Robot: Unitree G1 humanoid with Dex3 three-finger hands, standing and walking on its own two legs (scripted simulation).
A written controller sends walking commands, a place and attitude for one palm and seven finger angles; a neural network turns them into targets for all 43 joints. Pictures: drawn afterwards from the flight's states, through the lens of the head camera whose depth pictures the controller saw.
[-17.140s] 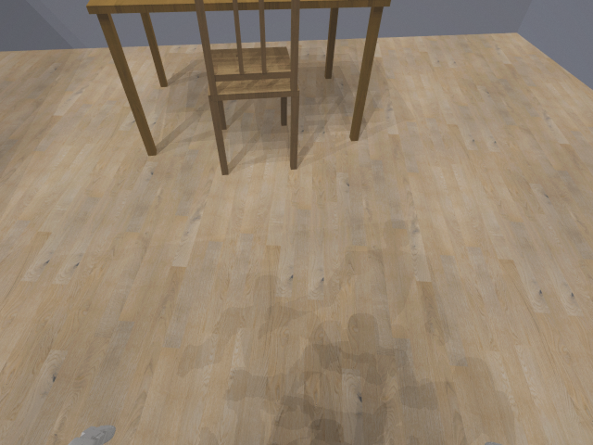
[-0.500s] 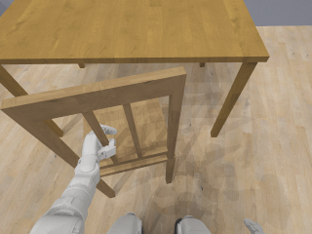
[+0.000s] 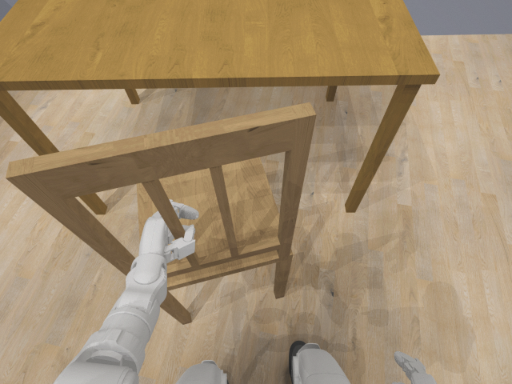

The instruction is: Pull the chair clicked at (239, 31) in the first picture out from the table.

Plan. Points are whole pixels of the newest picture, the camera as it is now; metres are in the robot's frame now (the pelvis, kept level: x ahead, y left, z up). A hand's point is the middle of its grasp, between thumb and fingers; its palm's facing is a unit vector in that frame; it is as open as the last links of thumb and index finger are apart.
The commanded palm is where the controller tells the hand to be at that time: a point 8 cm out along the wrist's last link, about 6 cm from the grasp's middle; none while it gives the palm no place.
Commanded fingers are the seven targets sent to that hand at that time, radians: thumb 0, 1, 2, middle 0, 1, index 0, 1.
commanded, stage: step backward, pulling the chair out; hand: left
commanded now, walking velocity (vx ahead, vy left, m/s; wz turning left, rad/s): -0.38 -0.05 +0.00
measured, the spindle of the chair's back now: (177, 229) +0.37 +0.15 -0.05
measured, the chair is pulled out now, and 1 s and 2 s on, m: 0.22 0.32 0.55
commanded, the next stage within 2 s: stop walking, hand still on the chair in 1.82 s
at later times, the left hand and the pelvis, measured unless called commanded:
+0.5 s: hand (184, 268) +0.30 +0.13 -0.05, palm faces -0.02 -0.98 -0.20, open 5.1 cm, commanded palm +0.28 +0.18 -0.05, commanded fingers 0.00 0.90 0.90 -0.50 -1.45 -0.50 -1.45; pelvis -0.06 +0.01 +0.00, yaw -1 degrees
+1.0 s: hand (178, 303) +0.24 +0.13 -0.05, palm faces -0.01 -0.98 -0.19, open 5.1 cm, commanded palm +0.22 +0.18 -0.05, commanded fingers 0.00 0.90 0.90 -0.50 -1.45 -0.50 -1.45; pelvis -0.11 +0.00 +0.01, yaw -1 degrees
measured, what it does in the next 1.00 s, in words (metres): walks backwards: right foot, then left foot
